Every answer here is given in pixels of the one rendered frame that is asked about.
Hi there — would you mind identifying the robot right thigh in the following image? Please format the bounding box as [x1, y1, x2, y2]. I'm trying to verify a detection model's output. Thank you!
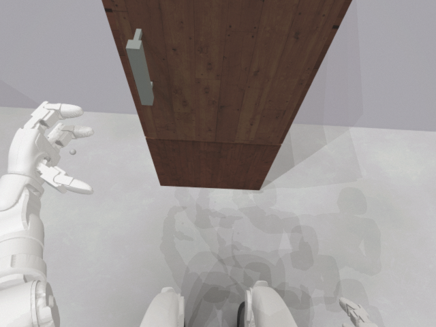
[245, 286, 297, 327]

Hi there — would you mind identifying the left robot forearm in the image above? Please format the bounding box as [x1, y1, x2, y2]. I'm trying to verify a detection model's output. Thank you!
[0, 174, 47, 291]

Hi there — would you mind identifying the left robot shin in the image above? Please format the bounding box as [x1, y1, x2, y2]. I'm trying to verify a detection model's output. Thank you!
[161, 287, 175, 293]

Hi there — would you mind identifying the handle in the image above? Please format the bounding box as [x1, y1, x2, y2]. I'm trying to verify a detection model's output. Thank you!
[126, 29, 154, 106]

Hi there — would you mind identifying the cupboard door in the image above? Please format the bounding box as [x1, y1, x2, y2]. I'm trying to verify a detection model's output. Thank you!
[109, 0, 345, 144]

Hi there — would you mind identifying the left robot upper arm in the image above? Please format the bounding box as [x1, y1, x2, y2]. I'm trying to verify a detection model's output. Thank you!
[0, 280, 60, 327]

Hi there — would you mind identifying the right robot hand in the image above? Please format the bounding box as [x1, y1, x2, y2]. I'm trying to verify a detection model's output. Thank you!
[339, 297, 378, 327]

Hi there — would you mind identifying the left robot hand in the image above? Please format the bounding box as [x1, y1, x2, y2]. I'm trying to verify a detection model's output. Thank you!
[7, 101, 94, 194]

